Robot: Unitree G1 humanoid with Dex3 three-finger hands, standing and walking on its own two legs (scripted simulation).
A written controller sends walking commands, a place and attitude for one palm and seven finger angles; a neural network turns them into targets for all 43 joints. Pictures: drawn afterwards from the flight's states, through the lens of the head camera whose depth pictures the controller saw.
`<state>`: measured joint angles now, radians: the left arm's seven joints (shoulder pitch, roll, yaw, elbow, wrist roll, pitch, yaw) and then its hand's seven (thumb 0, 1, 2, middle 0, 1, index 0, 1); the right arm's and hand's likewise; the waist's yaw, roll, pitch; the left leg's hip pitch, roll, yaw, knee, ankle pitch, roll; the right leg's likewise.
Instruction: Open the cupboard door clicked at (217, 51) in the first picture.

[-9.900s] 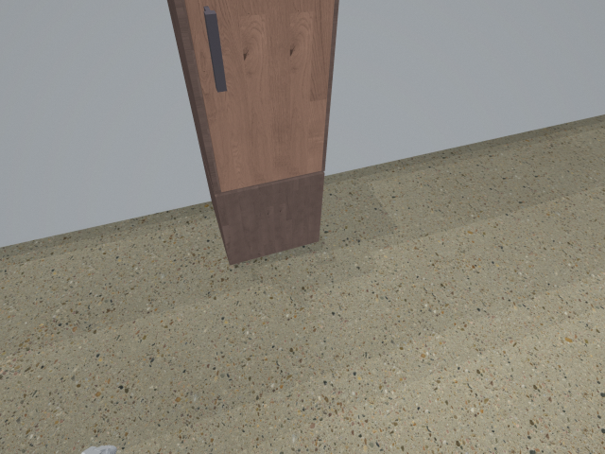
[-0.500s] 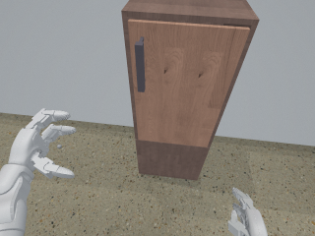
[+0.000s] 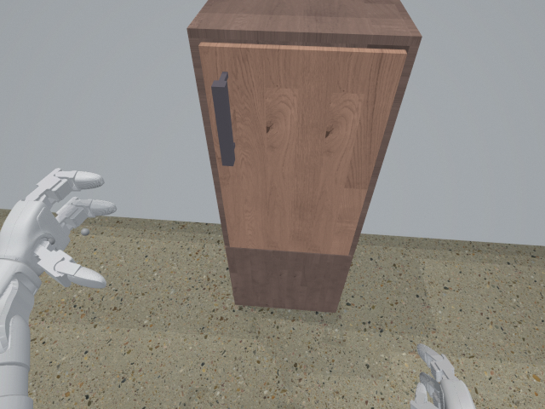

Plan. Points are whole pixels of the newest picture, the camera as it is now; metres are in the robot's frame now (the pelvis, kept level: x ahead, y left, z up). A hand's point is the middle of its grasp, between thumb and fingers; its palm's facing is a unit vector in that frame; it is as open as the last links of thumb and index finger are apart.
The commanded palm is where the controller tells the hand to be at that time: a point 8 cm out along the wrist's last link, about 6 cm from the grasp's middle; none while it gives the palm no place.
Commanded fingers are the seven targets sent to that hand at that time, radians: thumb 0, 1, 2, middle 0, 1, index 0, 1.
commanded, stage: raise the hand with hooked fingers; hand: left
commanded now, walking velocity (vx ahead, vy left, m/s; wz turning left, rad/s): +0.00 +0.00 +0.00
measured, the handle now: (226, 120) +0.60 +0.15 +0.12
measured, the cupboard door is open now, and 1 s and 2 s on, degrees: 0 0 0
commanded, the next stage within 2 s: move the hooked fingers beside the handle in 0.24 s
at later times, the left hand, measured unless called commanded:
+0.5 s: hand (98, 230) +0.29 +0.26 +0.14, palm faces +0.07 -1.00 -0.03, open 14.0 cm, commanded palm +0.28 +0.30 +0.14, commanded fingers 0.00 -0.50 0.30 -0.30 -1.20 -0.30 -1.20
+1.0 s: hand (144, 183) +0.39 +0.23 +0.14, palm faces +0.01 -1.00 -0.02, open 14.0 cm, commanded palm +0.37 +0.28 +0.13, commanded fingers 0.00 -0.50 0.30 -0.30 -1.20 -0.30 -1.20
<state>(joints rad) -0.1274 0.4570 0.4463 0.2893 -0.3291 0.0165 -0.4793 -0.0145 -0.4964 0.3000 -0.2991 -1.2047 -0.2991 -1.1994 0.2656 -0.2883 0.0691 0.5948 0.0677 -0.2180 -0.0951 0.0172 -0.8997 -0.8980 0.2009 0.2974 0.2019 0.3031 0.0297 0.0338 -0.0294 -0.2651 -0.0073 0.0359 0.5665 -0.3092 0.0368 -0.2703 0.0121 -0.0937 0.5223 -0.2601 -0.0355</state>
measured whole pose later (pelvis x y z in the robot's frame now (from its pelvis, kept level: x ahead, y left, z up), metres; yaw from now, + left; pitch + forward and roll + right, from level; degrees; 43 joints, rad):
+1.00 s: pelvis -0.01 -0.01 +0.00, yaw -1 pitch +4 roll +0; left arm -0.53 0.47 0.37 0.72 -0.23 -0.09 -0.39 -0.02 -0.50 0.30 -0.30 -1.20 -0.30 -1.20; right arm 0.33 -0.29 0.06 0.64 0.07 -0.15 -0.09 0.02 -0.90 -0.90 0.20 0.30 0.20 0.30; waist -0.03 0.02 -0.03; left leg -0.37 0.00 0.04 0.61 -0.31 0.03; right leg -0.38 0.02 -0.09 0.57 -0.27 -0.05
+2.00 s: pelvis +0.01 +0.00 -0.02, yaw -2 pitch +18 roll -2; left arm -1.16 0.73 0.44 1.36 -0.04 -0.23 -0.31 -0.02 -0.50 0.30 -0.30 -1.20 -0.30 -1.20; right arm 0.49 -0.31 0.06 0.66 0.00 0.01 -0.05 0.01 -0.90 -0.90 0.20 0.30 0.20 0.30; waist -0.22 0.02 -0.05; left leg -0.68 0.02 0.05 0.73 -0.36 0.04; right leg -0.67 0.04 -0.08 0.64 -0.28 -0.03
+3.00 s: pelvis +0.01 +0.01 -0.02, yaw -2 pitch +16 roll -3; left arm -1.07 0.66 0.41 1.30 -0.08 -0.25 -0.30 -0.02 -0.50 0.30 -0.30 -1.20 -0.30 -1.20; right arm 0.48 -0.30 0.06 0.66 0.01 0.04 -0.03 0.01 -0.90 -0.90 0.20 0.30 0.20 0.30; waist -0.19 0.02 -0.07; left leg -0.65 0.02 0.04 0.75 -0.38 0.04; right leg -0.64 0.04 -0.08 0.65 -0.29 -0.03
